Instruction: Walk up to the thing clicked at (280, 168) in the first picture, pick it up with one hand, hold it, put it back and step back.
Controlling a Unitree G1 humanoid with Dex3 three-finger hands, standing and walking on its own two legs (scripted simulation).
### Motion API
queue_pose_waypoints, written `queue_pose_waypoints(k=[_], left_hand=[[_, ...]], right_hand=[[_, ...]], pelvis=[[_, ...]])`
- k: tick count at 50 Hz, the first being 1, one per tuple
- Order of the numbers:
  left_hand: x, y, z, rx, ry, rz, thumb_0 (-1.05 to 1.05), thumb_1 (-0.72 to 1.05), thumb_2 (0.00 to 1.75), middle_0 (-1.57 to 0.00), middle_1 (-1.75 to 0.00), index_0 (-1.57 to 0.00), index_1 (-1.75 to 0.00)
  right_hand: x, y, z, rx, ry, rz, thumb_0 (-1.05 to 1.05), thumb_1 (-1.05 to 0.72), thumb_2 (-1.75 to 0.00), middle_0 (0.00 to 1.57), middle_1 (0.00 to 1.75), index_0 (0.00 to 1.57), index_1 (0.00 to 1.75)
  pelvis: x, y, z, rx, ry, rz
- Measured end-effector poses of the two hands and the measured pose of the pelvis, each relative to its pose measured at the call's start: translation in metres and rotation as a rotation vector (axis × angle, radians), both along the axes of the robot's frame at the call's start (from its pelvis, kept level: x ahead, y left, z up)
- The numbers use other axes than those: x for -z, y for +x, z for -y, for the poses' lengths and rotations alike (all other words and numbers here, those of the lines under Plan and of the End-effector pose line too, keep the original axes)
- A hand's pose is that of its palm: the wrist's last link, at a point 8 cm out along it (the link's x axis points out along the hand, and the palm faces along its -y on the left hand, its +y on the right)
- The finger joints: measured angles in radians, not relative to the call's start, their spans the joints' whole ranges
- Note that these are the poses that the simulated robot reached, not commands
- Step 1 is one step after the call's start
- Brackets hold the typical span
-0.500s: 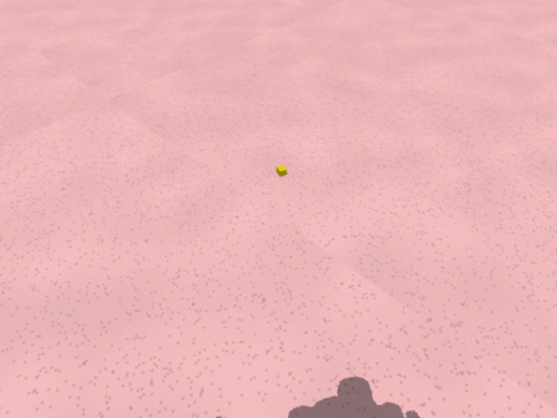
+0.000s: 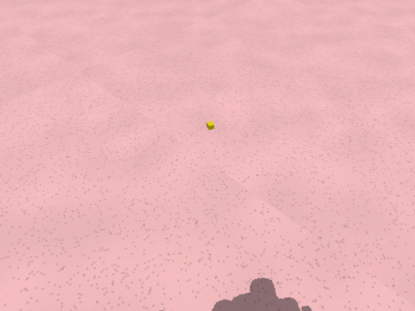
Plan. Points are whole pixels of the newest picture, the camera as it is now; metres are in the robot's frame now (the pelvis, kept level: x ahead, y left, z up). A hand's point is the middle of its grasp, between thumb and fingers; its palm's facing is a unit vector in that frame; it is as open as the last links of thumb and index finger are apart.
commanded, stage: stand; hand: left
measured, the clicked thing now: (210, 125) +1.45 -0.06 -0.76
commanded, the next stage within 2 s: walk up in 0.62 s
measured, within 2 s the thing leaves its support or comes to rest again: neither
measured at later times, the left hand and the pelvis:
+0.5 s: hand out of the picture +0.08 +0.25 -0.16, palm faces -0.03 -0.94 -0.34, open 7.4 cm; pelvis +0.01 +0.00 +0.00, yaw +0 degrees
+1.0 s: hand (108, 301) +0.19 +0.22 -0.15, palm faces -0.10 -0.89 -0.43, open 7.4 cm; pelvis +0.09 -0.07 -0.03, yaw -7 degrees
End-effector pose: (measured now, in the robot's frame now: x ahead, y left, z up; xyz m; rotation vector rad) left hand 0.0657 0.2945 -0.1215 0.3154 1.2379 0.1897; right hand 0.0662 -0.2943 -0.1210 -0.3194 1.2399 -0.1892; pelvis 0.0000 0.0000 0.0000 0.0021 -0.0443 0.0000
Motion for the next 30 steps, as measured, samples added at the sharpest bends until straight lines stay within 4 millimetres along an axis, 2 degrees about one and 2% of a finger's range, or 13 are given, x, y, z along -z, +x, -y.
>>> queue_pose_waypoints(k=[30], left_hand=[[-0.002, 0.012, -0.001, 0.002, 0.007, 0.012, 0.01, 0.91, 0.9, -0.2, -0.3, -0.2, -0.3]], right_hand=[[-0.001, 0.015, 0.001, -0.003, -0.003, 0.014, 0.01, -0.91, -0.9, 0.2, 0.3, 0.21, 0.3]], pelvis=[[-0.001, 0.009, 0.0, -0.002, -0.001, -0.002]])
